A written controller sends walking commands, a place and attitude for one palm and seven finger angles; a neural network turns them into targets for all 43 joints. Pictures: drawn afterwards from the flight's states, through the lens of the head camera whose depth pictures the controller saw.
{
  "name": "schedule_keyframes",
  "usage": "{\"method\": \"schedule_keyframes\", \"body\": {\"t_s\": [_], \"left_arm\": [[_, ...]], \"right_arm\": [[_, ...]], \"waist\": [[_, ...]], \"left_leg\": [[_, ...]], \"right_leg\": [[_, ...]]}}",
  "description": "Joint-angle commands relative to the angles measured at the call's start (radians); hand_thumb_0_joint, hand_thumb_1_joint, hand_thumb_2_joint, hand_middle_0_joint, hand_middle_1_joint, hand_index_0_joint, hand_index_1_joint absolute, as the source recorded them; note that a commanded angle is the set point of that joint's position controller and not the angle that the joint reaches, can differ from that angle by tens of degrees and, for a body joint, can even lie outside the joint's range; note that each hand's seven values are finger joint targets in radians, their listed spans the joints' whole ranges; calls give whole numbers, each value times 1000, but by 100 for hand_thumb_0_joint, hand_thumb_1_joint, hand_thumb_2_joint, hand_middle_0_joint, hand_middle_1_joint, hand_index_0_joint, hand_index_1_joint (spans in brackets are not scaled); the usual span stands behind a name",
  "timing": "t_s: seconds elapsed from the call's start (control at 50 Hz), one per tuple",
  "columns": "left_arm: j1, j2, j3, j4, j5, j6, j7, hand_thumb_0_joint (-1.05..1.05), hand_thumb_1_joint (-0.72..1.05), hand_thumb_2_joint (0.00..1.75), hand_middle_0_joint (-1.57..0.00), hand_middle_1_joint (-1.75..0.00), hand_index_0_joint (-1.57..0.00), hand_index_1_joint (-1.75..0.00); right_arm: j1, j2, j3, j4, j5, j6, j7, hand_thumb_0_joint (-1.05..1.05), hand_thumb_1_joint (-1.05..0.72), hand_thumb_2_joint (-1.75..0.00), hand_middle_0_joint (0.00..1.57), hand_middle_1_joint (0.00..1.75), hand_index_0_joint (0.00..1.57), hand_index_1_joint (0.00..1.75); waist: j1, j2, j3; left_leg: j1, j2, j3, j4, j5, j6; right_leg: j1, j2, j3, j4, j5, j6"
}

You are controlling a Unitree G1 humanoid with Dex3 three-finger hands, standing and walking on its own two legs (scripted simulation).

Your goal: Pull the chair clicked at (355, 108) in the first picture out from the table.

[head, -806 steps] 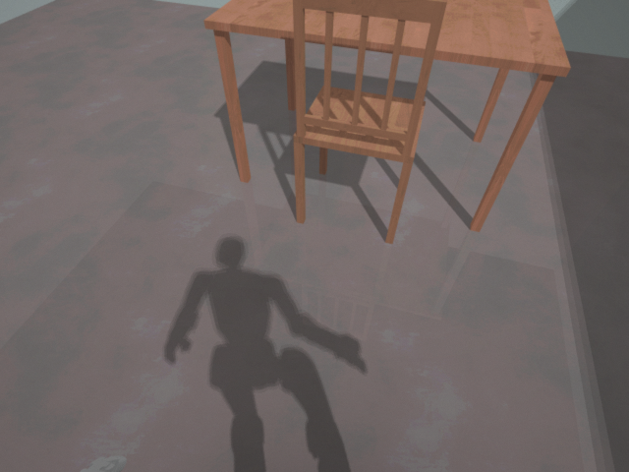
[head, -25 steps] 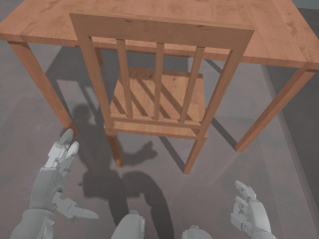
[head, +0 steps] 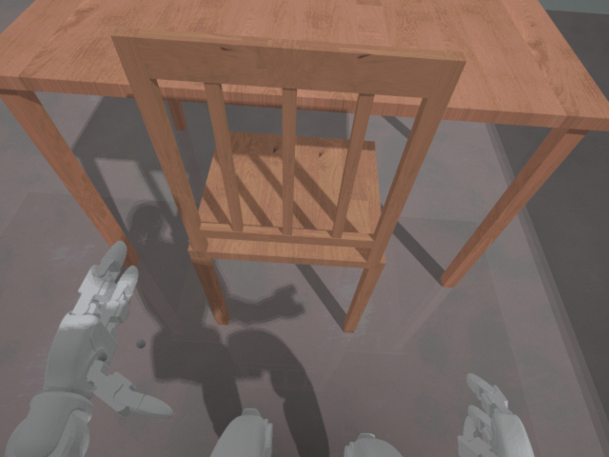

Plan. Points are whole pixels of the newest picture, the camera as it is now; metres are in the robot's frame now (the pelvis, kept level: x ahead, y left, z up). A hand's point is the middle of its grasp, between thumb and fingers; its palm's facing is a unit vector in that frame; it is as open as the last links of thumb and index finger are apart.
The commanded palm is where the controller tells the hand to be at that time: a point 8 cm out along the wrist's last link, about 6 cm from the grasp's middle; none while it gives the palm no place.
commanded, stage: raise the hand toward the chair's back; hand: left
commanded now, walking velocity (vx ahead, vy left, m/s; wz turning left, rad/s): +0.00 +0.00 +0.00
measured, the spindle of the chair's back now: (288, 174) +0.54 +0.05 +0.02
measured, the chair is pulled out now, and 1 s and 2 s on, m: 0.00 0.00 0.00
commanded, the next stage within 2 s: aim the fingers beside a spindle in 0.24 s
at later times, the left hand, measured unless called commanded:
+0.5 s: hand (159, 340) +0.25 +0.18 +0.04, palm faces -0.01 -1.00 -0.04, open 16.9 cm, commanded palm +0.24 +0.24 +0.04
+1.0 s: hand (194, 297) +0.31 +0.16 +0.02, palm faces -0.03 -1.00 -0.03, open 16.9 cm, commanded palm +0.30 +0.22 +0.02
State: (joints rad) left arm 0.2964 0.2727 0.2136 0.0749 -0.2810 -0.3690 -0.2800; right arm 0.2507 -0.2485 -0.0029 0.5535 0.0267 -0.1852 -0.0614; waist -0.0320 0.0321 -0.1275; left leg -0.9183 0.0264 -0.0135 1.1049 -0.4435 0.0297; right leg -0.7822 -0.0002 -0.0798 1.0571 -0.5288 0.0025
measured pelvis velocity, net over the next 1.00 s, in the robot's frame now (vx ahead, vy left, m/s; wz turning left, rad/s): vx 0.00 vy -0.02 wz -0.01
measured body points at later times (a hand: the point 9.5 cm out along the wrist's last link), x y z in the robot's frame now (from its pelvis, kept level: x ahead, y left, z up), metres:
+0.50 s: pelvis +0.00 -0.01 -0.01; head +0.07 +0.00 +0.44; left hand +0.24 +0.24 +0.04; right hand +0.18 -0.25 -0.08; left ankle +0.05 +0.10 -0.66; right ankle -0.01 -0.13 -0.66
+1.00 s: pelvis +0.00 -0.02 -0.02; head +0.09 -0.02 +0.43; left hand +0.31 +0.21 +0.02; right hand +0.14 -0.27 -0.11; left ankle +0.05 +0.10 -0.66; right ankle -0.01 -0.13 -0.66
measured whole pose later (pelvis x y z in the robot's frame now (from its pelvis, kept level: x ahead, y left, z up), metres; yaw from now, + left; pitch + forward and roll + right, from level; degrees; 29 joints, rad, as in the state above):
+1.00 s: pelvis +0.00 -0.02 -0.02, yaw +0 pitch +18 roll -2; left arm -0.01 0.24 0.19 0.33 -0.24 -0.41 -0.24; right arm 0.24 -0.25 0.00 0.59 0.01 -0.15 -0.05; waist -0.04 0.04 -0.13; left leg -1.02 0.04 -0.01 1.17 -0.46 0.01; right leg -0.90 0.01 -0.07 1.15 -0.57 -0.02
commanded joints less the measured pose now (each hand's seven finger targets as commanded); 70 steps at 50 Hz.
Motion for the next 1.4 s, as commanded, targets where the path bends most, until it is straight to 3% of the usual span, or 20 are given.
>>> {"method": "schedule_keyframes", "body": {"t_s": [0.0,0.18,0.26,0.34,0.4,0.44,0.48,0.5,0.56,0.6,0.68,0.76,0.88,0.96,1.04,1.08,1.14,1.22,1.28,1.38], "left_arm": [[-64,139,89,-193,-18,-77,6,0,-50,30,-6,-8,-6,-8],[-75,141,81,-210,-19,-87,-3,0,-50,30,-6,-8,-6,-8],[-61,136,89,-152,-23,-72,-10,0,-50,30,-6,-8,-6,-8],[-86,118,62,-192,-24,-82,-16,0,-50,30,-6,-8,-6,-8],[-182,106,32,-174,-12,-94,-8,0,-50,30,-6,-8,-6,-8],[-221,110,29,-144,-5,-97,-5,0,-50,30,-6,-8,-6,-8],[-252,118,28,-150,5,-96,3,0,-50,30,-6,-8,-6,-8],[-246,96,8,-141,6,-89,5,0,-50,30,-6,-8,-6,-8],[-212,135,55,-106,14,-78,24,0,-50,30,-6,-8,-6,-8],[-243,110,33,-99,15,-72,34,0,-50,30,-6,-8,-6,-8],[-332,122,49,-57,24,-80,53,0,-50,30,-6,-8,-6,-8],[-339,139,74,-8,22,-97,50,0,-50,30,-6,-8,-6,-8],[-466,100,19,27,28,-114,34,0,-50,30,-6,-8,-6,-8],[-502,118,38,72,34,-114,47,0,-50,30,-6,-8,-6,-8],[-498,133,63,71,42,-122,66,0,-50,30,-6,-8,-6,-8],[-496,125,62,99,46,-118,75,0,-50,30,-6,-8,-6,-8],[-596,135,67,176,56,-120,80,0,-50,30,-6,-8,-6,-8],[-714,109,22,153,67,-146,75,0,-50,30,-6,-8,-6,-8],[-748,90,-3,178,72,-146,81,0,-50,30,-6,-8,-6,-8],[-828,102,13,284,93,-134,111,0,-50,30,-6,-8,-6,-8]], "right_arm": [[-50,-137,-50,-150,6,-59,-9,0,-90,-90,20,30,20,30],[-49,-134,-49,-144,6,-62,-10,0,-90,-90,20,30,20,30],[-56,-131,-48,-141,7,-58,-15,0,-90,-90,20,30,20,30],[-55,-130,-44,-147,6,-64,-14,0,-90,-90,20,30,20,30],[-49,-133,-41,-130,2,-70,-17,0,-90,-90,20,30,20,30],[-46,-139,-40,-126,3,-73,-18,0,-90,-90,20,30,20,30],[-45,-140,-42,-126,2,-74,-17,0,-90,-90,20,30,20,30],[-43,-137,-41,-129,1,-73,-15,0,-90,-90,20,30,20,30],[-40,-139,-45,-130,-1,-60,-11,0,-90,-90,20,30,20,30],[-42,-134,-42,-134,-1,-51,-5,0,-90,-90,20,30,20,30],[-39,-137,-43,-125,-4,-35,-2,0,-90,-90,20,30,20,30],[-24,-139,-46,-113,-6,-27,1,0,-90,-90,20,30,20,30],[-18,-141,-50,-98,-6,-21,1,0,-90,-90,20,30,20,30],[-6,-145,-51,-82,-8,-12,3,0,-90,-90,20,30,20,30],[-5,-142,-55,-86,-11,-1,11,0,-90,-90,20,30,20,30],[-5,-141,-54,-88,-12,9,16,0,-90,-90,20,30,20,30],[-3,-146,-52,-74,-11,24,14,0,-90,-90,20,30,20,30],[0,-144,-53,-70,-13,22,13,0,-90,-90,20,30,20,30],[11,-147,-55,-60,-14,25,15,0,-90,-90,20,30,20,30],[20,-152,-53,-46,-18,49,24,0,-90,-90,20,30,20,30]], "waist": [[12,31,-209],[7,51,-231],[6,-3,-205],[6,43,-231],[-18,26,-219],[-20,26,-206],[-12,56,-241],[-12,45,-250],[10,26,-283],[6,34,-274],[-4,17,-274],[2,0,-298],[-23,7,-315],[-21,-2,-321],[-1,16,-372],[-5,-11,-366],[-29,-30,-312],[-32,46,-375],[-43,38,-395],[-48,5,-365]], "left_leg": [[272,-10,-48,-176,146,-11],[282,-10,-40,-158,174,-8],[247,-13,-33,-151,147,-3],[267,-15,-32,-144,172,-4],[251,-12,-37,-124,147,-2],[237,-11,-42,-123,117,-5],[256,-11,-41,-121,136,-4],[263,-12,-40,-122,149,-4],[255,-11,-34,-119,189,-4],[247,-13,-28,-117,190,-6],[220,-12,-22,-103,173,-5],[206,-12,-17,-87,206,-4],[207,-10,-16,-66,199,1],[195,-9,-18,-56,206,0],[214,-9,-16,-55,249,-5],[187,-10,-13,-48,238,-3],[129,-10,-8,-32,167,-3],[187,-9,-19,-25,185,-3],[218,-4,-34,-21,203,-4],[167,-5,-37,-12,151,-5]], "right_leg": [[6,26,3,-159,141,-27],[15,25,12,-157,172,-26],[17,27,21,-172,153,-22],[21,22,22,-161,178,-24],[-24,21,25,-152,154,-21],[-47,22,23,-145,123,-23],[-42,19,26,-136,138,-26],[-33,18,24,-136,153,-25],[-3,20,26,-124,195,-26],[0,16,29,-125,207,-25],[-16,16,37,-119,194,-22],[6,18,46,-109,241,-23],[-32,15,53,-95,240,-19],[-40,15,51,-84,249,-21],[-21,13,51,-64,292,-24],[-16,13,51,-63,292,-20],[-58,14,62,-69,228,-17],[-91,13,54,-49,222,-26],[-124,14,44,-41,223,-27],[-164,15,41,-32,171,-28]]}}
